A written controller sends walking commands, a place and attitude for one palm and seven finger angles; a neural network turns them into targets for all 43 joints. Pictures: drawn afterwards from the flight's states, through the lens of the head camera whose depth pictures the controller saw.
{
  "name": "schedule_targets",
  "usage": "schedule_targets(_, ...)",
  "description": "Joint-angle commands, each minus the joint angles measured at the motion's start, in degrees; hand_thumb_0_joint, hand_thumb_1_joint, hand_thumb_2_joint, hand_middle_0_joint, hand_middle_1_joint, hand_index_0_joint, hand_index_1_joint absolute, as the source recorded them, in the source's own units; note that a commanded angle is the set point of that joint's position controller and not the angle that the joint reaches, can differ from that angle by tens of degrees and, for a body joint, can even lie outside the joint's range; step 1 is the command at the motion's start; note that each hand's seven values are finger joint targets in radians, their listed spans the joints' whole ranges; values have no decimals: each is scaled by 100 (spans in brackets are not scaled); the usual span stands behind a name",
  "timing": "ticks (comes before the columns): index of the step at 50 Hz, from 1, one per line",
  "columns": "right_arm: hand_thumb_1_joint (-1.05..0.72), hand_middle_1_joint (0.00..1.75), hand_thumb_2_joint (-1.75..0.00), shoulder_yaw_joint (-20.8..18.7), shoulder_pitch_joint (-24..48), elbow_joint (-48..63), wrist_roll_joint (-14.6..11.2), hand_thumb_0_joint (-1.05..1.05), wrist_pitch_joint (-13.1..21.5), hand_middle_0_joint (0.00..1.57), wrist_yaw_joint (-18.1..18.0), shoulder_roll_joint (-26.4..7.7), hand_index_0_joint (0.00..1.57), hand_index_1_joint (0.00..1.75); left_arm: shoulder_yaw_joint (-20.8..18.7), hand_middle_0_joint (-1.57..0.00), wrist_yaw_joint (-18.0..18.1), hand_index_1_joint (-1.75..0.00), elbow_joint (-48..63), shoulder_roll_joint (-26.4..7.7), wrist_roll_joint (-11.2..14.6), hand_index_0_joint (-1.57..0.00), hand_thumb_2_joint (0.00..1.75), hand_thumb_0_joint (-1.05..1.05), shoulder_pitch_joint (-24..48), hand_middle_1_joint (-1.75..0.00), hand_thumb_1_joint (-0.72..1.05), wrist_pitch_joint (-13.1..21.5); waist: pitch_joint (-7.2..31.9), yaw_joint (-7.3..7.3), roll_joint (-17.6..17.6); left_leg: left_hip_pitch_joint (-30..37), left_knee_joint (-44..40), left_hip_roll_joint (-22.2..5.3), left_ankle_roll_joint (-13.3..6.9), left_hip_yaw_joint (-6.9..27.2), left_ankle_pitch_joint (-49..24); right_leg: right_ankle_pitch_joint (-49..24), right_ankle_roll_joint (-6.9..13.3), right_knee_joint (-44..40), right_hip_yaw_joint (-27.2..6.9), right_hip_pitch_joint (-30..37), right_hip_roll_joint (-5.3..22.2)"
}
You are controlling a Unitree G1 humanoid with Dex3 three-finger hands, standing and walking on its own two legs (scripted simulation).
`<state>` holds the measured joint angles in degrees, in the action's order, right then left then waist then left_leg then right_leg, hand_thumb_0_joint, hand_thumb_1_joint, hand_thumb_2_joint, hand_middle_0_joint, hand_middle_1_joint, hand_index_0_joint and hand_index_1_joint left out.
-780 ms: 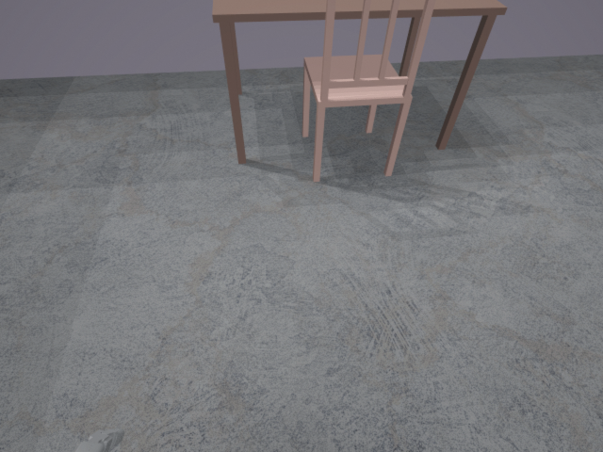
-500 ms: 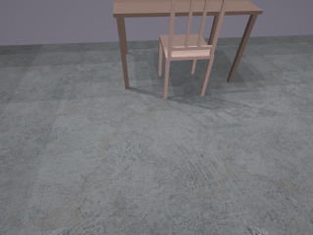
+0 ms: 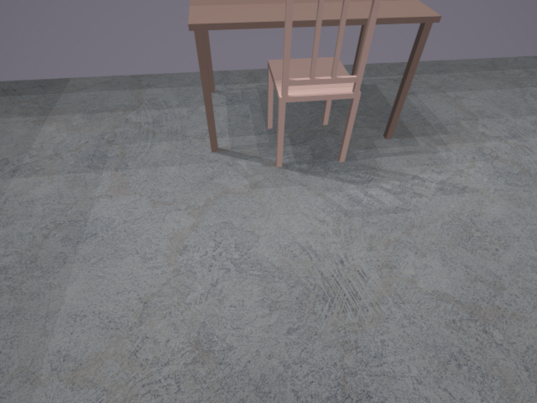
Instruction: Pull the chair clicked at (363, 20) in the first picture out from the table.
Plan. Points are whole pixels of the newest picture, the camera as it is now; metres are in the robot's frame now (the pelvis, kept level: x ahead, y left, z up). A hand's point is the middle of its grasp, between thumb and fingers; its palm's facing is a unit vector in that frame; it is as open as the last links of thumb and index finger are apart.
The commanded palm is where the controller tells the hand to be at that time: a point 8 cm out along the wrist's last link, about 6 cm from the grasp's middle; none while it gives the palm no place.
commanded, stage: stand and wait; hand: left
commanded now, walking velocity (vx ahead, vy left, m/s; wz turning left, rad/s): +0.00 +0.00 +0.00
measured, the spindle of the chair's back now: (316, 39) +1.51 -0.13 -0.07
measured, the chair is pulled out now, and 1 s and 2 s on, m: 0.00 0.00 0.00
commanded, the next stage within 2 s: look at it before walking up in 0.24 s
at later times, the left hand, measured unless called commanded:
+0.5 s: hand out of the picture +0.07 +0.24 -0.16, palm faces -0.04 -0.94 -0.33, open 7.4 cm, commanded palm none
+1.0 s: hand out of the picture +0.09 +0.25 -0.15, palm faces -0.04 -0.94 -0.34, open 7.4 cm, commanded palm none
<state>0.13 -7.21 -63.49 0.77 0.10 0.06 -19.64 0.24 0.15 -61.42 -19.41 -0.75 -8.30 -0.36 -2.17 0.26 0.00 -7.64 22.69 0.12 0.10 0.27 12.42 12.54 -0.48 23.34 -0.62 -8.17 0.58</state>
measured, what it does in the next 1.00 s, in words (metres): stands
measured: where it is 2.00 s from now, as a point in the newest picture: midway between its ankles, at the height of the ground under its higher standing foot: (286, 398)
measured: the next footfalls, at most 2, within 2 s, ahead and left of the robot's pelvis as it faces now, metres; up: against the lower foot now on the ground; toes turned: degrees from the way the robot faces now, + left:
left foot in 1.80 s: +0.41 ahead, +0.02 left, +0.00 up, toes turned -16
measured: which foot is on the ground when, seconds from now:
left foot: down 0.00-1.00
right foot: down 0.00-1.00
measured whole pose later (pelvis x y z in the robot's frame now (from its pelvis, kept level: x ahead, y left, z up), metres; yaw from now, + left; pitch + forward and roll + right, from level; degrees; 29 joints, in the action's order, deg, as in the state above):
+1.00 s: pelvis +0.01 +0.00 +0.00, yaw -1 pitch -2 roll +0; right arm 0.2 -5.4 -64.0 0.7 0.6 0.1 -19.3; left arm 0.3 0.2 -62.0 -19.4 -0.9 -7.4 0.2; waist -2.1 0.0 0.3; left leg -6.9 20.7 -0.1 0.2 -0.3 12.1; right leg 12.1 -0.5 21.6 -1.2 -7.8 0.4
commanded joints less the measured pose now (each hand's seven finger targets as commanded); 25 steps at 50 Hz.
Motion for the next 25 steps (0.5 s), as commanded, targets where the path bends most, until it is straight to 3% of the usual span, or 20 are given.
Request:
schedule_targets(1, -90, 30, -90, -227, 360, 397, -26, 0, 161, 20, -70, -1164, 20, 30, -212, -20, 51, -30, 348, -1193, 21, -20, 90, 0, 293, -30, 90, 162, 290, -36, 109, -71, -422, -646, -196, 554, -448, -259, 231, -507, -613, -133, 604)
schedule_targets(13, -90, 30, -90, -226, 288, 306, -22, 0, 169, 20, -57, -1145, 20, 30, -200, -20, 44, -30, 313, -1169, 15, -20, 90, 0, 271, -30, 90, 164, 234, -30, 42, -124, -486, -658, -183, 556, -248, 13, 221, -581, -667, -269, 591)
schedule_targets(25, -90, 30, -90, -221, 293, 284, -34, 0, 190, 20, -67, -1152, 20, 30, -202, -20, 45, -30, 271, -1152, 11, -20, 90, 0, 220, -30, 90, 174, 371, -35, 53, -19, -466, -702, -189, 539, -567, -465, 213, -485, -624, -151, 587)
